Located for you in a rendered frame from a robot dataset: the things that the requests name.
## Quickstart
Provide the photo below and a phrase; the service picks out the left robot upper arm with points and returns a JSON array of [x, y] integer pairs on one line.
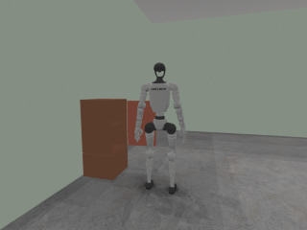
[[143, 95]]

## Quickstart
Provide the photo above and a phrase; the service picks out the robot right thigh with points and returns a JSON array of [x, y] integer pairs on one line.
[[172, 140]]

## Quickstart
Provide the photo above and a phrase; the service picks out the robot left forearm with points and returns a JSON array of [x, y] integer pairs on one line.
[[139, 116]]

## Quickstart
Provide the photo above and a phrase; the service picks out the cupboard door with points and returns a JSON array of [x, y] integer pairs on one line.
[[148, 117]]

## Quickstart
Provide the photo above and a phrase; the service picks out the right robot hand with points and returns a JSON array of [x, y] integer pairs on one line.
[[184, 132]]

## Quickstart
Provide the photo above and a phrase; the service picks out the right robot upper arm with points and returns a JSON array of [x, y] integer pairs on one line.
[[175, 93]]

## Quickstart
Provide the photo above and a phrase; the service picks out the left robot hand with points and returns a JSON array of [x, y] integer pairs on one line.
[[137, 134]]

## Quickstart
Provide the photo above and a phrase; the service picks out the robot right forearm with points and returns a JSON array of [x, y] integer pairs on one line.
[[180, 116]]

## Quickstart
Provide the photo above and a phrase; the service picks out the robot right foot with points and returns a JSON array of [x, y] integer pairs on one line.
[[172, 189]]

